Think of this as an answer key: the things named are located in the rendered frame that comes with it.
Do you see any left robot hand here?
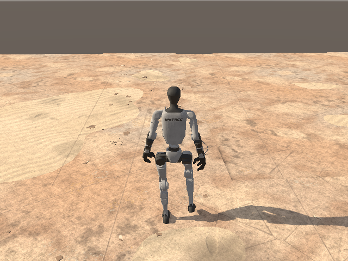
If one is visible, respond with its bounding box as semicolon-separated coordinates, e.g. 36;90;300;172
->
142;152;155;163

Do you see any robot left forearm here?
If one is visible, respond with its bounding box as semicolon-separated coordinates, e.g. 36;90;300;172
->
144;131;154;153

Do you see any robot right forearm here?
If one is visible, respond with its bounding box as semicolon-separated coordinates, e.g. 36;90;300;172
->
194;132;205;158

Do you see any robot right shin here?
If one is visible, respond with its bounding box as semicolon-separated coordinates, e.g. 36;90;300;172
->
186;169;194;206

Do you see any left robot upper arm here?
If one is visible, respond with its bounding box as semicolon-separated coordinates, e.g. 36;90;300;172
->
148;110;163;140

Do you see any right robot upper arm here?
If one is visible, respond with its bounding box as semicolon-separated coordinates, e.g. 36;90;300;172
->
185;110;199;141

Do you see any robot left shin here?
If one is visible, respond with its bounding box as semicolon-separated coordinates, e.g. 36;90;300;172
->
159;182;168;216

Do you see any robot shin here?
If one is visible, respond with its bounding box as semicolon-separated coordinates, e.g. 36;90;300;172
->
159;182;168;216
186;169;194;206

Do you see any right robot hand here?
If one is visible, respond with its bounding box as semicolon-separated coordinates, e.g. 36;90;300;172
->
193;156;206;171

